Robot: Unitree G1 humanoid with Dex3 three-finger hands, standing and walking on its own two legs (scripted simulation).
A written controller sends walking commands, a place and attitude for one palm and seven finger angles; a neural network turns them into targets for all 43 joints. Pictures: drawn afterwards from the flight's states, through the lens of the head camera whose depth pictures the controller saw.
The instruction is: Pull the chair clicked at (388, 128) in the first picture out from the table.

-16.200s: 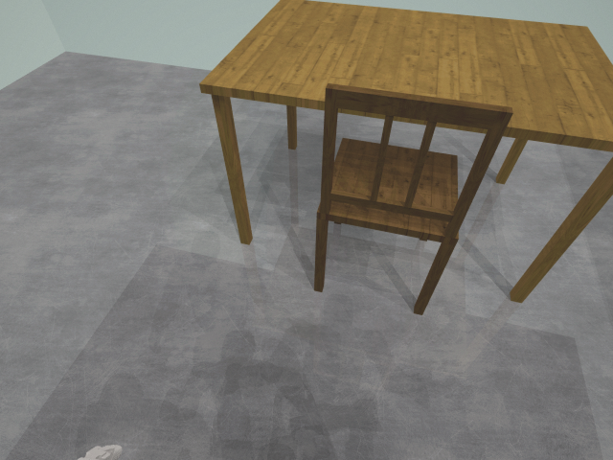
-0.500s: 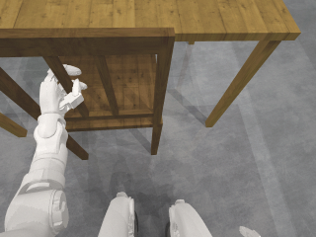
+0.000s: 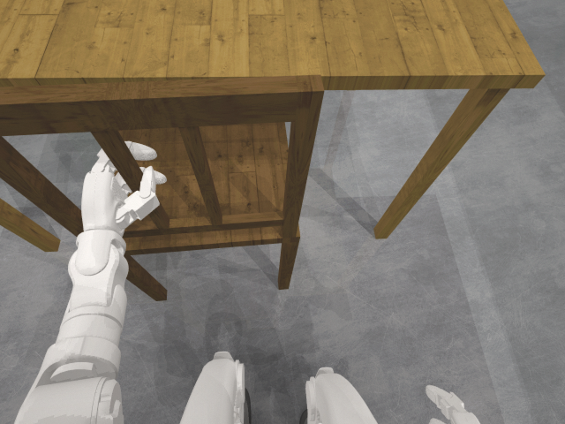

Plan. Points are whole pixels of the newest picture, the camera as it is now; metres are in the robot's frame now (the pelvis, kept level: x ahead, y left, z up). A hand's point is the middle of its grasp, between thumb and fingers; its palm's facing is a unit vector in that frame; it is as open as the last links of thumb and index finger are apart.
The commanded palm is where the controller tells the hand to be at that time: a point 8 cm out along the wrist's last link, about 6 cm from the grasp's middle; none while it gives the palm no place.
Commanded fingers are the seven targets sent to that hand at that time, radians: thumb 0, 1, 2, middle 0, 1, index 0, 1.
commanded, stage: step backward, pulling the chair out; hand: left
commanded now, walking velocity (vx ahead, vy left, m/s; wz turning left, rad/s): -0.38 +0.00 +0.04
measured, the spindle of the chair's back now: (139, 185) +0.45 +0.21 +0.00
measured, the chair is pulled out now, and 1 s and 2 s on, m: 0.02 0.11 0.12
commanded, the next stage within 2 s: none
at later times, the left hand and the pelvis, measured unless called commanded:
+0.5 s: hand (160, 204) +0.40 +0.17 +0.04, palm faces +0.07 -0.98 -0.17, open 4.9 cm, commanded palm +0.36 +0.21 +0.04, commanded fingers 0.00 0.90 0.90 -0.50 -1.45 -0.50 -1.45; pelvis -0.01 +0.02 +0.09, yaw -2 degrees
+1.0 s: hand (176, 253) +0.33 +0.14 +0.04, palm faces +0.09 -0.98 -0.19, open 5.0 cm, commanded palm +0.31 +0.18 +0.04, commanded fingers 0.00 0.90 0.90 -0.50 -1.45 -0.50 -1.45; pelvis -0.06 -0.01 +0.10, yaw +0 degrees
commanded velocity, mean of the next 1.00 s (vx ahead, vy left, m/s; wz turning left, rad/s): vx -0.38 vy -0.02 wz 0.08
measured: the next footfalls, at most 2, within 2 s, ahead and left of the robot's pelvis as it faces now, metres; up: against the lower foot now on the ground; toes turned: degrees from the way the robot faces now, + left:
none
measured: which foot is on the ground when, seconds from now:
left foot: down 0.00-1.00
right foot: down 0.00-1.00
